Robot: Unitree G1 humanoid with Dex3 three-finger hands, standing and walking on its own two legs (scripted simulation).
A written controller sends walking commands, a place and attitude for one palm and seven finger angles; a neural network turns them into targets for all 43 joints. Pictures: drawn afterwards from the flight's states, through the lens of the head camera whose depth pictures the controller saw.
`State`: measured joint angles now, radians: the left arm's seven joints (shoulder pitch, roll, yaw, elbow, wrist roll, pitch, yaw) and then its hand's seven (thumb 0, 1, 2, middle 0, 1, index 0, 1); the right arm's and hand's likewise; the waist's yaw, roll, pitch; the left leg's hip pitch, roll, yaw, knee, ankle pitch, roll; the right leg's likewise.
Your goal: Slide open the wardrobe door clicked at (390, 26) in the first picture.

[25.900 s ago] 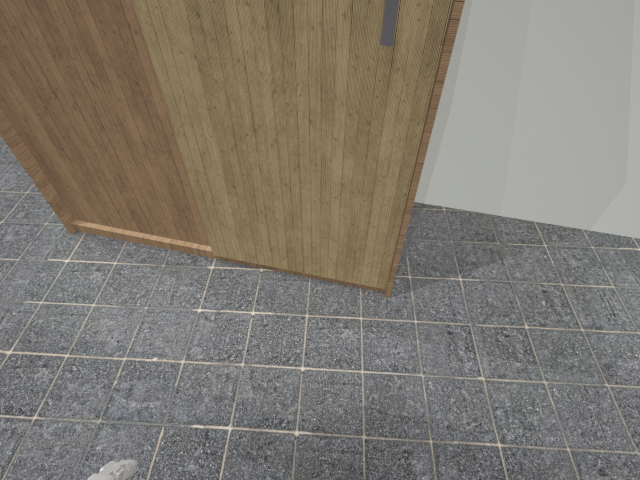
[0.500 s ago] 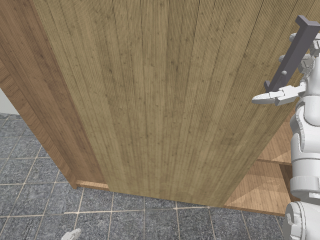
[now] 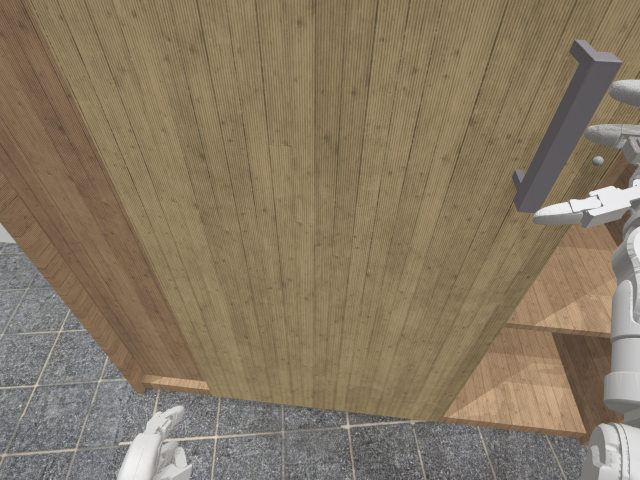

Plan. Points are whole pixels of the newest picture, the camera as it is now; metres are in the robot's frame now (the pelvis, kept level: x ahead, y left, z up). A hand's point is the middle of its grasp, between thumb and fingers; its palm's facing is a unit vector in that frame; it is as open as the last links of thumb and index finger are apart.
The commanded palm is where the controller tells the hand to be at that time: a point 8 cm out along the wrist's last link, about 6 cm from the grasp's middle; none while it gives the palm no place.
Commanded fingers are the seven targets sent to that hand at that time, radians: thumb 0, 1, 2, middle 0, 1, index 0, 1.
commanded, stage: slip the hand off the handle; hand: right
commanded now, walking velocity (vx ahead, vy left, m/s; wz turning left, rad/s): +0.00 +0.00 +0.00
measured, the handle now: (551, 132) +0.43 -0.23 +0.26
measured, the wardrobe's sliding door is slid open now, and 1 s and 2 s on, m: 0.43 0.43 0.43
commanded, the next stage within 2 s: draw the hand back to the body in 0.90 s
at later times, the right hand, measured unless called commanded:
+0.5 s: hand out of the picture +0.34 -0.29 +0.25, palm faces +0.38 +0.91 -0.14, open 14.7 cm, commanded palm +0.29 -0.33 +0.24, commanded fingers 0.00 0.55 -0.20 0.25 1.15 0.25 1.15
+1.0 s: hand out of the picture +0.24 -0.28 +0.25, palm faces +0.39 +0.91 -0.14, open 14.7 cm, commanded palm +0.22 -0.32 +0.24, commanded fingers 0.00 0.55 -0.20 0.25 1.15 0.25 1.15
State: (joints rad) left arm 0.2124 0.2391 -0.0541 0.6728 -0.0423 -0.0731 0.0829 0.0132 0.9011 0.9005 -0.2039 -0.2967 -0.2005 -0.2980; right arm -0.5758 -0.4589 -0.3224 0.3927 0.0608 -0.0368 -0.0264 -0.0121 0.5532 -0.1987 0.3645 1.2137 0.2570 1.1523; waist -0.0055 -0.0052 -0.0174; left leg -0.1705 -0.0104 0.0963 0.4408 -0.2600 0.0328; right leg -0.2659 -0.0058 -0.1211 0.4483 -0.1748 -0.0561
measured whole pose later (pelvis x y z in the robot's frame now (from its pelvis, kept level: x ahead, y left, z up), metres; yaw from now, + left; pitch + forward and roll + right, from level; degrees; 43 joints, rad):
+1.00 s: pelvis +0.00 +0.01 +0.00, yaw -1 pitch -4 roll +1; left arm 0.15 0.23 -0.08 0.65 -0.06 -0.12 0.10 0.02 0.90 0.90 -0.20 -0.30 -0.20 -0.30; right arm -0.10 -0.43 -0.48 -0.15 0.26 0.05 0.14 -0.01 0.55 -0.20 0.25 1.15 0.26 1.15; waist -0.09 -0.04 -0.03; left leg -0.13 -0.01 0.12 0.47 -0.29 0.04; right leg -0.24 -0.01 -0.09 0.50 -0.20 -0.04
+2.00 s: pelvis +0.00 -0.01 +0.00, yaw +0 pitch -7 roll +1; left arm 0.22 0.23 -0.04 0.70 0.00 -0.12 0.05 0.02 0.90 0.90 -0.20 -0.30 -0.20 -0.30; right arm 0.36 -0.35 -0.34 -0.36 0.10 -0.11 -0.10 0.00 -0.19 -0.56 0.23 0.72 0.23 0.72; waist -0.06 -0.05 0.03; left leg 0.00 -0.01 0.08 0.36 -0.23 0.01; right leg -0.11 0.01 -0.11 0.40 -0.17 -0.07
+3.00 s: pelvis +0.00 -0.01 +0.00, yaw +2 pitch -1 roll +1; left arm 0.17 0.26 0.00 0.55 -0.01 0.01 0.07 0.02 0.90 0.90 -0.20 -0.30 -0.20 -0.30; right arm 0.52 -0.38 -0.35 -0.45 0.07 -0.13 -0.10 0.02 -0.89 -0.90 0.21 0.30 0.21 0.30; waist -0.02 -0.04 0.01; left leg -0.17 -0.02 0.06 0.41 -0.24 0.01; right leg -0.26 -0.01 -0.14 0.46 -0.19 -0.07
